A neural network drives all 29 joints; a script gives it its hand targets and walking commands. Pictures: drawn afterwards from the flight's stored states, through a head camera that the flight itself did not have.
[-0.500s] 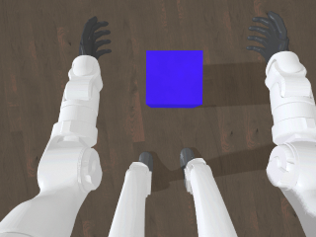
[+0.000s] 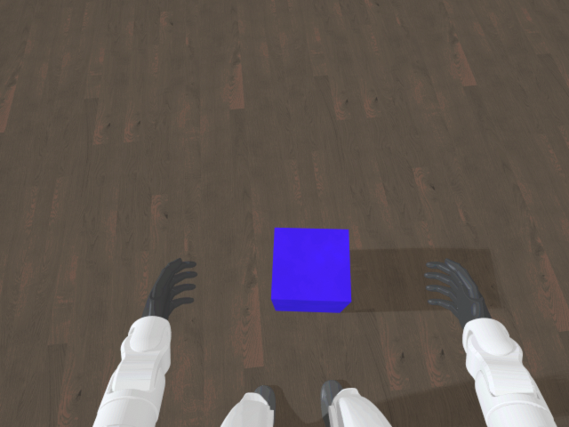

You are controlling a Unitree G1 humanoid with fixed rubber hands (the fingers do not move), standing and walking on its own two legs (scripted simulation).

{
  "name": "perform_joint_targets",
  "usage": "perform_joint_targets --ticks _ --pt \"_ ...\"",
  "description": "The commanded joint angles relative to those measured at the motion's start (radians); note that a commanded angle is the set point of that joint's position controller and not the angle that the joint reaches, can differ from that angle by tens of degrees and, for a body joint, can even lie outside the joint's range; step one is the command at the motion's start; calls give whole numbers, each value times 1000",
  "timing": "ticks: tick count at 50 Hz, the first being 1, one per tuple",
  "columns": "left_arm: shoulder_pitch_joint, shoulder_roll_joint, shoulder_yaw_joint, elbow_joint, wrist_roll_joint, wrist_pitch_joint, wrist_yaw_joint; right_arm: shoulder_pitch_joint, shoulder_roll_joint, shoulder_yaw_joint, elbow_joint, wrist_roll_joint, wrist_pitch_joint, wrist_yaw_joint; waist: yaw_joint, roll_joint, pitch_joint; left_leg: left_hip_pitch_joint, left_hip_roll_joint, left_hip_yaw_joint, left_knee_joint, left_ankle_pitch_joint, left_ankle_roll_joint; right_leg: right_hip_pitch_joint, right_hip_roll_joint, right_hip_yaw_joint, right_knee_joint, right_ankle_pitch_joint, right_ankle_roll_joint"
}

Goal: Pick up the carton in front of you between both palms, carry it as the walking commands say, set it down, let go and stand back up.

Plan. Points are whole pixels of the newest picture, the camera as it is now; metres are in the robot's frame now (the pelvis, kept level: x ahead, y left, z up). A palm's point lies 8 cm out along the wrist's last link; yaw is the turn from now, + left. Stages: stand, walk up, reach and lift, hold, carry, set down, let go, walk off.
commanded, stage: let go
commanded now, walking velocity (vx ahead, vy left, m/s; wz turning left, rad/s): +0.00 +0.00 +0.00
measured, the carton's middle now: (309, 273) +0.45 -0.04 -0.62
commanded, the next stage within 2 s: stand in 0.70 s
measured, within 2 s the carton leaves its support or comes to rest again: neither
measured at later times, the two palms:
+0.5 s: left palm (101, 393) +0.18 +0.25 -0.04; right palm (489, 388) +0.18 -0.22 -0.04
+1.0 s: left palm (70, 408) +0.16 +0.29 -0.06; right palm (535, 391) +0.17 -0.28 -0.05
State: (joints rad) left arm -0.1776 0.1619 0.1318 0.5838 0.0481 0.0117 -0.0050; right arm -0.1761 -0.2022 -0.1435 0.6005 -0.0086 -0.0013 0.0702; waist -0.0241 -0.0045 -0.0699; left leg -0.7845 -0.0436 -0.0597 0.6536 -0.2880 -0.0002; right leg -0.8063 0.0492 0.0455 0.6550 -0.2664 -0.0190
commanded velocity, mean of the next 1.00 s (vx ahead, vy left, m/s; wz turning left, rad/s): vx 0.00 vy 0.00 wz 0.00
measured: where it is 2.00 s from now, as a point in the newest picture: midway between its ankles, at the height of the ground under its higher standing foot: outside the picture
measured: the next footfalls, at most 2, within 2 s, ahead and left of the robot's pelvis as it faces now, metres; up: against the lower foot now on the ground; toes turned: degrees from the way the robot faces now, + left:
none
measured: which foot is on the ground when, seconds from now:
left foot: down 0.00-1.00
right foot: down 0.00-1.00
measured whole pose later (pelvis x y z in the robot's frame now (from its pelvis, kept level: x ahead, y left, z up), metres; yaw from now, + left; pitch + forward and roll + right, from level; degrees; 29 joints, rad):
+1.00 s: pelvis +0.03 +0.01 +0.02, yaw +0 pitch +0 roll +0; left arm 0.19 0.33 0.05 0.71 0.04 0.02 0.02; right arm 0.19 -0.34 -0.05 0.67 -0.04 0.03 -0.01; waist 0.00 0.02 0.00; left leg -0.18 -0.03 -0.06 0.51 -0.33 0.01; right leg -0.20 0.04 0.03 0.50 -0.30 -0.02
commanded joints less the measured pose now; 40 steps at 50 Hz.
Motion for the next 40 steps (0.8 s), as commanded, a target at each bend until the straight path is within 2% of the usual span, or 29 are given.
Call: perform_joint_targets --ticks 1,9,17,21,33,34,35,36,38,40 --pt "81 93 -4 -125 -16 -31 -8 92 -98 2 -127 11 -30 -4 1 -2 -430 302 8 17 -89 320 -19 506 -33 16 -62 452 40" --pt "302 114 -51 -203 -45 -29 -30 312 -92 53 -223 21 -21 -5 12 22 -165 558 21 16 -233 289 -19 623 -19 -15 -216 291 37" --pt "361 126 -70 -243 -50 50 -53 352 -110 71 -262 9 63 7 20 29 80 603 35 18 -315 149 -12 700 -9 -36 -276 131 29" --pt "350 130 -71 -251 -47 91 -61 344 -114 67 -266 -3 108 11 19 22 142 603 40 20 -320 105 -9 723 -6 -42 -270 95 29" --pt "358 135 -59 -261 -28 123 -61 353 -105 68 -283 -9 137 5 24 22 123 679 27 24 -281 233 -12 755 -8 -29 -259 204 27" --pt "408 140 -54 -200 -51 92 -42 314 -136 60 -338 -22 191 -23 22 -14 71 728 31 17 -250 307 -12 744 12 -36 -226 191 33" --pt "395 142 -58 -221 -45 84 -33 347 -128 72 -317 -19 203 -34 28 9 80 724 27 19 -240 325 -13 728 9 -33 -222 190 31" --pt "355 262 -29 -96 -11 59 9 313 -226 48 -166 -13 124 -75 39 32 94 551 67 5 -207 175 -26 631 -69 5 -233 156 44" --pt "355 267 -36 -76 -1 32 24 345 -209 54 -136 -24 69 -88 18 9 81 573 72 -20 -208 51 -19 580 -88 46 -244 64 30" --pt "336 252 -43 -54 0 17 24 331 -204 60 -105 -30 43 -84 20 13 78 564 77 -40 -215 8 -8 565 -88 62 -247 14 20"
